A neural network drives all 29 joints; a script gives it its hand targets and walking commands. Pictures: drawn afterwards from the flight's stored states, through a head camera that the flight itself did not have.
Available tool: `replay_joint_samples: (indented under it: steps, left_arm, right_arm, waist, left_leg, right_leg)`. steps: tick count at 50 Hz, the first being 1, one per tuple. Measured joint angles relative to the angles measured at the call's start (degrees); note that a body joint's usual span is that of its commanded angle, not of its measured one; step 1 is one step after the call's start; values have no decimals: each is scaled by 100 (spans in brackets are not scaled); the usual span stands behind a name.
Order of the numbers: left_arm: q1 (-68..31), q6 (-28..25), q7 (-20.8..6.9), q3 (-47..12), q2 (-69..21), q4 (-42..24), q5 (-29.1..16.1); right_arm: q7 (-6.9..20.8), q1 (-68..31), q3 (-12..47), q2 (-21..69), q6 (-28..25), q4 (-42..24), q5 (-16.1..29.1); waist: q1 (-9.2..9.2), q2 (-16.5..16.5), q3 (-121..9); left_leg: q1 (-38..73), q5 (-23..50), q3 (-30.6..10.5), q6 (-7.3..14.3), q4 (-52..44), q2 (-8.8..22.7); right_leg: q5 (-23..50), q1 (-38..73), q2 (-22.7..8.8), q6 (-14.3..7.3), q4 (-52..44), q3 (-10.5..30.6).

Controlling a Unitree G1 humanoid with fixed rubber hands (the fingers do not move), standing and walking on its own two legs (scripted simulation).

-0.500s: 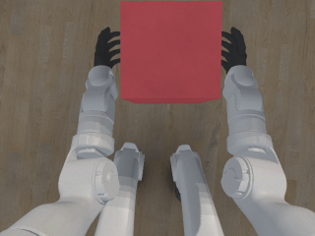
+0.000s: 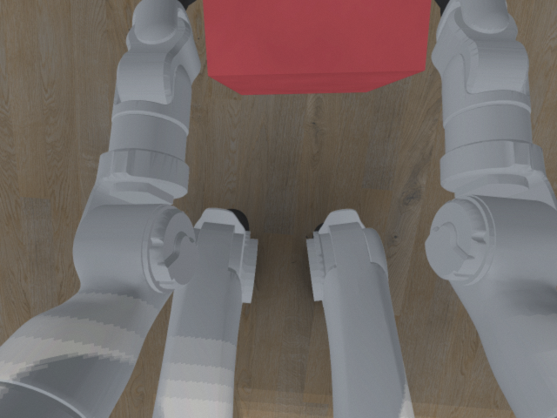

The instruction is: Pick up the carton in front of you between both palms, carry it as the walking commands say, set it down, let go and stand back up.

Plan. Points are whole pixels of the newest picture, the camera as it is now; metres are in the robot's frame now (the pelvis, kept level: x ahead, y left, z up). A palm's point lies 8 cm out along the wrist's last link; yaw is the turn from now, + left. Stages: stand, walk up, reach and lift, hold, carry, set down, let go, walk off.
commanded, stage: set down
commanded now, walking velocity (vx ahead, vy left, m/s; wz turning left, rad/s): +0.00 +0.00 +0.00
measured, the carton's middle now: (308, 1) +0.57 -0.03 -0.23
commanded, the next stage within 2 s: none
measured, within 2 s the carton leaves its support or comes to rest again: rests again in 0.44 s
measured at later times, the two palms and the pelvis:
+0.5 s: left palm (179, 14) +0.55 +0.13 -0.21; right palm (432, 5) +0.55 -0.17 -0.21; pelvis +0.01 +0.00 -0.05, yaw +0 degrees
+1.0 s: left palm (176, 12) +0.55 +0.13 -0.22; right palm (434, 9) +0.55 -0.18 -0.22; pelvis -0.01 +0.00 -0.06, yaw -1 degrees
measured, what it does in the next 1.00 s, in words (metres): lowers itself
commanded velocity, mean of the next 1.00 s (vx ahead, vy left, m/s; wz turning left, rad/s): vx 0.00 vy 0.00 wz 0.00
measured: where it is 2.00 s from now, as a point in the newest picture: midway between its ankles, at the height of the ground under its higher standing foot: (279, 279)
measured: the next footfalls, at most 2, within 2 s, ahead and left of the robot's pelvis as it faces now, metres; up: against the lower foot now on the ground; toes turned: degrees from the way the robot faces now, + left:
none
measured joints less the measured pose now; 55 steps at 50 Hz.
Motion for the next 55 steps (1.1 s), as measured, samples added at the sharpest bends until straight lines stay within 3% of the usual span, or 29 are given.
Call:
replay_joint_samples:
  steps: [11, 17, 29, 37, 51, 55]
  left_arm:
    - [-322, -123, 152, -451, 395, 263, -656]
    - [-293, -238, 132, -439, 439, 498, -736]
    - [-494, -364, -47, -289, 478, 892, -602]
    - [-736, -354, -330, -75, 534, 1091, -396]
    - [-956, -429, -744, 289, 724, 1264, -135]
    - [-1047, -466, -801, 356, 762, 1322, -85]
  right_arm:
    - [-260, -426, 779, -377, -81, 306, 702]
    - [-294, -475, 905, -385, -202, 617, 796]
    - [-13, -612, 786, -480, -348, 1002, 642]
    - [281, -847, 537, -573, -298, 1171, 377]
    - [755, -958, 134, -487, -347, 1041, 35]
    - [758, -1000, 21, -446, -382, 971, -50]
  waist:
    - [24, -43, 759]
    - [33, -42, 653]
    - [67, 18, 1073]
    - [83, 47, 1356]
    - [10, 37, 1664]
    - [0, 40, 1779]
  left_leg:
    - [-80, -380, 108, -41, 783, 55]
    - [-137, -466, 137, -25, 957, 76]
    - [-18, -380, 188, 52, 1171, 119]
    - [72, -350, 236, 98, 1312, 148]
    - [181, -391, 238, 68, 1420, 165]
    - [223, -422, 240, 58, 1451, 169]
  right_leg:
    - [-351, -133, -18, -117, 833, -78]
    - [-416, -207, -59, -162, 1003, -117]
    - [-326, -60, -114, -121, 1171, -150]
    - [-297, 33, -161, -117, 1305, -159]
    - [-310, 105, -254, -222, 1431, -222]
    - [-335, 139, -278, -247, 1466, -235]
